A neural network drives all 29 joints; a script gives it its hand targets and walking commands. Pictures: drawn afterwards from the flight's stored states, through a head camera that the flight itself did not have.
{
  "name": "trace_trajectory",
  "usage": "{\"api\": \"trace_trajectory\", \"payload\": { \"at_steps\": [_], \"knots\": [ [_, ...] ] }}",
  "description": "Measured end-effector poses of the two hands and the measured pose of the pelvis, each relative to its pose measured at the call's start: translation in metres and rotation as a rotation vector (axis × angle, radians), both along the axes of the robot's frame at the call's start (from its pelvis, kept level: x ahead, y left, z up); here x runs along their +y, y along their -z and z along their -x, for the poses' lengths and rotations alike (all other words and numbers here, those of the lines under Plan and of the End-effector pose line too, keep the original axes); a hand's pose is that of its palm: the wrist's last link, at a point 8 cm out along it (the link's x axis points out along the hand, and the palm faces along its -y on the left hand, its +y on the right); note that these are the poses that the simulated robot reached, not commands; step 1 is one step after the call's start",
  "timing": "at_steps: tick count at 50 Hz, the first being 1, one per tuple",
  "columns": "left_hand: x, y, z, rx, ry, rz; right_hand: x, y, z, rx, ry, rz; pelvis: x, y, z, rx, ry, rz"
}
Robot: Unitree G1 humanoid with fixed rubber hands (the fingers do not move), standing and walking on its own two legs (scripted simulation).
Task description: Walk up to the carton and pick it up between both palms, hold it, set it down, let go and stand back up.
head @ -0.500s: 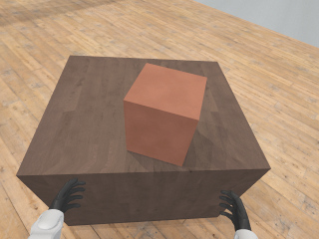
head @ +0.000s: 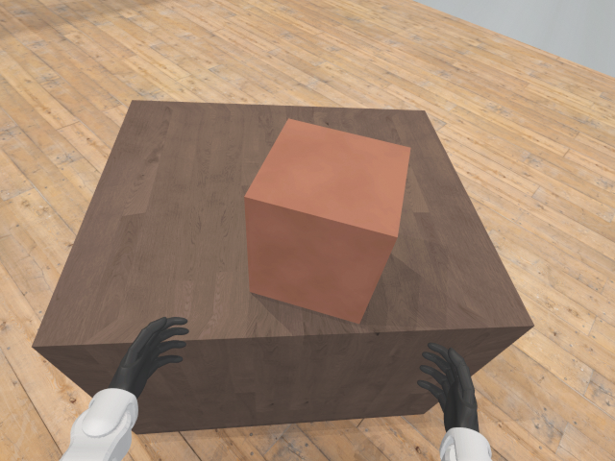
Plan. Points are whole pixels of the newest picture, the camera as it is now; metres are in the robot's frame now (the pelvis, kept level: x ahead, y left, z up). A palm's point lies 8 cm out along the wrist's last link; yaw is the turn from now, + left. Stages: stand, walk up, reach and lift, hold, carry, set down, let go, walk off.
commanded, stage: reach and lift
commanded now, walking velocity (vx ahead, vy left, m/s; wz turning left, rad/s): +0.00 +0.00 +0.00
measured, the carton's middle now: (325, 224) +0.47 -0.04 -0.01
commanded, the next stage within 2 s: none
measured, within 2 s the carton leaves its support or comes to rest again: neither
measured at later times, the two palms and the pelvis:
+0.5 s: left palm (135, 318) +0.28 +0.22 +0.02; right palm (450, 349) +0.24 -0.19 +0.01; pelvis +0.02 -0.01 +0.00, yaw +1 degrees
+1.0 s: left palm (159, 239) +0.37 +0.20 +0.07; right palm (457, 293) +0.30 -0.20 +0.06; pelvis +0.00 +0.00 +0.00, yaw +1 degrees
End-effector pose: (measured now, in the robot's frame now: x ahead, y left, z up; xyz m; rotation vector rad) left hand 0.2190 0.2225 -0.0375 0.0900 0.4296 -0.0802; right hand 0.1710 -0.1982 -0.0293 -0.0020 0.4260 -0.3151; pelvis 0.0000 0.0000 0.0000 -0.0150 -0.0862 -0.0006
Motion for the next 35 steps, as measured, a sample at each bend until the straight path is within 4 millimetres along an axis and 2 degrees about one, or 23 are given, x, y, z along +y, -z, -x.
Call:
{"api": "trace_trajectory", "payload": {
  "at_steps": [6, 12, 19, 29, 35],
  "knots": [
    [0.001, -0.007, -0.003, -0.041, 0.016, -0.008, -0.001, -0.006, -0.013, -0.065, 0.025, -0.002, -0.002, 0.001, -0.008, 0.004, -0.006, 0.006],
    [0.007, -0.027, -0.014, -0.123, 0.034, -0.017, 0.003, -0.017, -0.033, -0.149, 0.051, -0.019, -0.005, 0.001, -0.014, -0.006, -0.016, 0.007],
    [0.008, -0.042, -0.036, -0.149, 0.052, -0.006, 0.014, -0.031, -0.057, -0.196, 0.036, -0.042, -0.008, 0.001, -0.017, -0.023, -0.027, 0.005],
    [-0.005, -0.057, -0.072, -0.134, 0.066, 0.010, 0.000, -0.048, -0.080, -0.190, 0.058, -0.031, -0.009, -0.001, -0.018, -0.006, -0.015, 0.005],
    [-0.004, -0.078, -0.099, -0.168, 0.059, -0.006, 0.006, -0.058, -0.099, -0.202, 0.038, -0.064, -0.009, -0.002, -0.016, 0.006, -0.009, 0.006]
  ]
}}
